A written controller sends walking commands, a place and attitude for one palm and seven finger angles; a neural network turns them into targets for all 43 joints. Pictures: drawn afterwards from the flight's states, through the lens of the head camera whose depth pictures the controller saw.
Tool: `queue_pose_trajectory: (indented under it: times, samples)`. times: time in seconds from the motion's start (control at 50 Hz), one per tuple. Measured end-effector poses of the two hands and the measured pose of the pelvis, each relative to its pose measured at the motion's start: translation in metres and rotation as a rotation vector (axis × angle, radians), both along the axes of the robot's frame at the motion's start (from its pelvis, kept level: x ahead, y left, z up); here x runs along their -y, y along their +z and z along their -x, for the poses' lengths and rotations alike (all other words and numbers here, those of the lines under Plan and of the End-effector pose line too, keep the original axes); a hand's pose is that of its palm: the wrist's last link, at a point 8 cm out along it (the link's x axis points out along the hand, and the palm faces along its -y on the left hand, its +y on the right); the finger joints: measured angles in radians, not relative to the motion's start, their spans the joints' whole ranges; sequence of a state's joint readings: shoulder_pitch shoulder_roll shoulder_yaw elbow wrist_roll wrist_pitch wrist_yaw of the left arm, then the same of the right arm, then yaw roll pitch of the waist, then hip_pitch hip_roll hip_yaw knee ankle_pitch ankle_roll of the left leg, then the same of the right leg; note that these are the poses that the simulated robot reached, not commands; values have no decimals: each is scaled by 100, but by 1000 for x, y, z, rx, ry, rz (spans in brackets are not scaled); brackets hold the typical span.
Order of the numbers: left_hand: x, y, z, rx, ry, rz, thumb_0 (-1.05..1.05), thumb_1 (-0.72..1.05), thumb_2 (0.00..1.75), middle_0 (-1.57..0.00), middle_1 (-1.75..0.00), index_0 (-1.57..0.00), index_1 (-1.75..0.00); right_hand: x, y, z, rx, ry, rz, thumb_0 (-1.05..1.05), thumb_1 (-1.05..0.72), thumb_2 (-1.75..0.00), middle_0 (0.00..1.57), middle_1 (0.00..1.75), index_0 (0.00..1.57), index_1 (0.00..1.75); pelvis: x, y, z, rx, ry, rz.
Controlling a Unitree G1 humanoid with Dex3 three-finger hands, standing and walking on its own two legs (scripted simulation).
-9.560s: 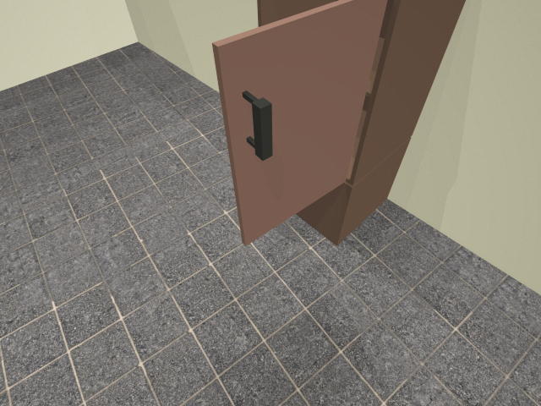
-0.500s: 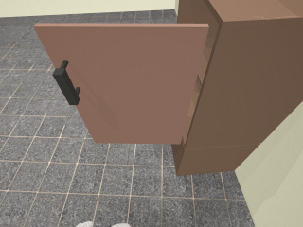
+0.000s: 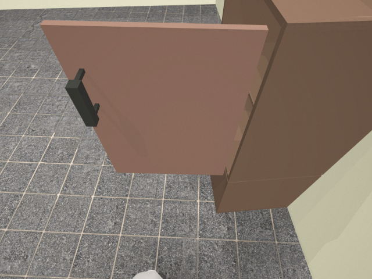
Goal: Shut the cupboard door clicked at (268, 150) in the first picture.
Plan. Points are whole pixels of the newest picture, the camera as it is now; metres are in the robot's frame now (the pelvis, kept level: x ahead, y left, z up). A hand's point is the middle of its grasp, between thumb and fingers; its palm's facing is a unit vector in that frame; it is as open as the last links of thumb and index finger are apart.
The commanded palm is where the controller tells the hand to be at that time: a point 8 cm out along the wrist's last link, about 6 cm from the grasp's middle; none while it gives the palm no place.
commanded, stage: come to a stop and stand still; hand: left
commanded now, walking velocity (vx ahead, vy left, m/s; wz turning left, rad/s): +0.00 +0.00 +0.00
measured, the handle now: (86, 98) +0.47 +0.27 +0.10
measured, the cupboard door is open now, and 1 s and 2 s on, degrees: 84 84 84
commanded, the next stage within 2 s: look again from close up in 0.54 s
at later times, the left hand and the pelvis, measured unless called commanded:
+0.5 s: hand out of the picture -0.04 +0.16 -0.18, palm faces +0.02 -0.98 -0.20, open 7.3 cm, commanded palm none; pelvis -0.04 -0.02 +0.00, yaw +1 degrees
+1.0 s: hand out of the picture -0.03 +0.15 -0.17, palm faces +0.02 -0.99 -0.17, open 7.4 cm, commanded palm none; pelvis +0.00 -0.02 +0.01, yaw +0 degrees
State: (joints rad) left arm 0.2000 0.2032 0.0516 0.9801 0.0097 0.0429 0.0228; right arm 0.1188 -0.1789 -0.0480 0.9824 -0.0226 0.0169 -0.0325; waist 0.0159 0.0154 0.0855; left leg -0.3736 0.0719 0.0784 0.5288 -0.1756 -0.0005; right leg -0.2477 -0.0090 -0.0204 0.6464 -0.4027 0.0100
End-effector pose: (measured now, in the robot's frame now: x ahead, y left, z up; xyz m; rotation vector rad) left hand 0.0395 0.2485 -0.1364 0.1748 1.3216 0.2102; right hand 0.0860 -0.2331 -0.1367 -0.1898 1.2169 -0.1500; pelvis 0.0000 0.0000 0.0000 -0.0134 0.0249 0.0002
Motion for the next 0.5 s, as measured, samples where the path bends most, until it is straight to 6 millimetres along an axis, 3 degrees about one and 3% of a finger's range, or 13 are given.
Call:
queue_pose_trajectory:
  times: [0.12,0.28,0.38,0.5]
  samples:
    - [23,-3,12,61,-60,-16,1,91,90,-20,-29,-20,-30,25,-15,23,39,-31,-13,1,-91,-90,20,30,20,30,9,-14,14,41,2,26]
    - [42,-14,21,119,-41,39,1,91,90,-21,-30,-20,-30,16,-7,67,22,-23,-21,1,-91,-90,20,30,19,30,19,-13,27,85,10,5]
    - [46,-7,50,87,-39,41,1,92,90,-21,-30,-20,-30,20,-4,91,-46,-19,-28,1,-92,-90,20,30,20,30,24,-6,40,59,13,-3]
    - [43,-11,81,-15,-32,51,1,91,90,-21,-30,-20,-30,22,-2,119,-93,-45,-18,1,-92,-90,20,30,20,30,25,-4,42,53,14,3]
